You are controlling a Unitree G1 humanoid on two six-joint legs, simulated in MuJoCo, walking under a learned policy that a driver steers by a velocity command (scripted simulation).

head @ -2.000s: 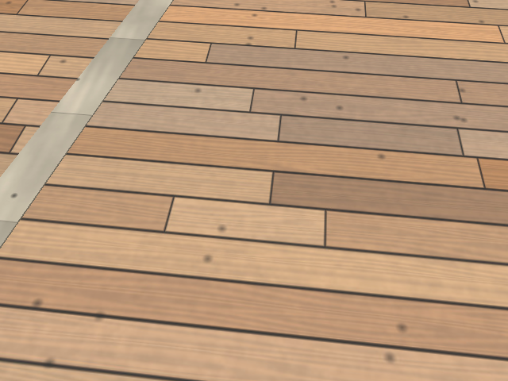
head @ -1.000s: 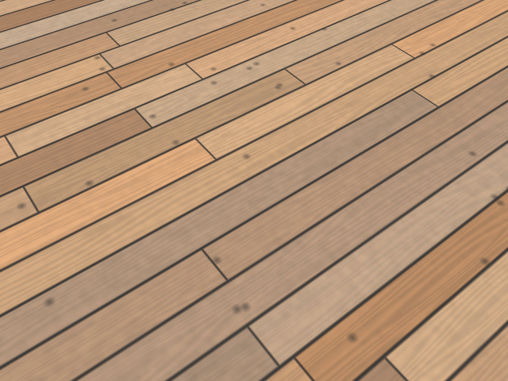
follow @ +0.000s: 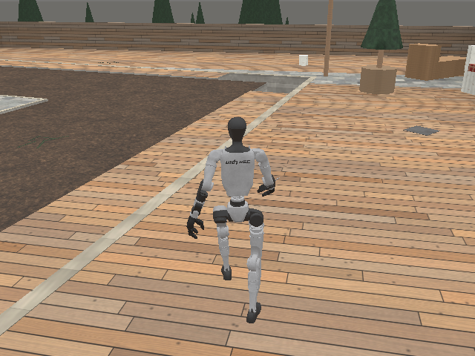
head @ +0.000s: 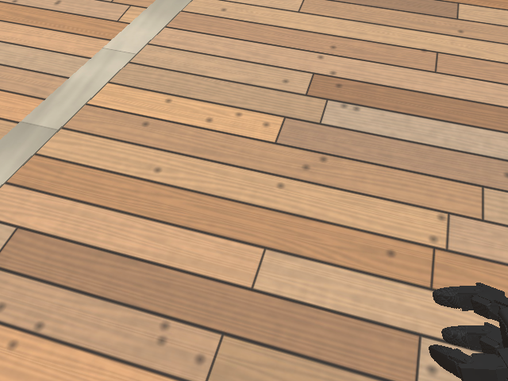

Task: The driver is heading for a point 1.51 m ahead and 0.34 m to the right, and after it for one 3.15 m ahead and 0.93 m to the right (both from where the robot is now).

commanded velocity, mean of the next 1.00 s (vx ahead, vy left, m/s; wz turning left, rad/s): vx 1.00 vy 0.00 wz -0.30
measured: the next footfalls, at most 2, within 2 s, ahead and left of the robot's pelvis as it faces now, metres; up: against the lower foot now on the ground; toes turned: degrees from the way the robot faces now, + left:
left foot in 0.10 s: +0.27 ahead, +0.04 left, +0.00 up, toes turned +10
right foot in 0.54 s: +0.72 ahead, -0.02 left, +0.00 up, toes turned +0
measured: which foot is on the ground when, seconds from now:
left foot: up 0.00-0.08, down 0.10-0.52, up 0.54-0.94, down 0.96-1.00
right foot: down 0.00-0.08, up 0.10-0.52, down 0.54-0.94, up 0.96-1.00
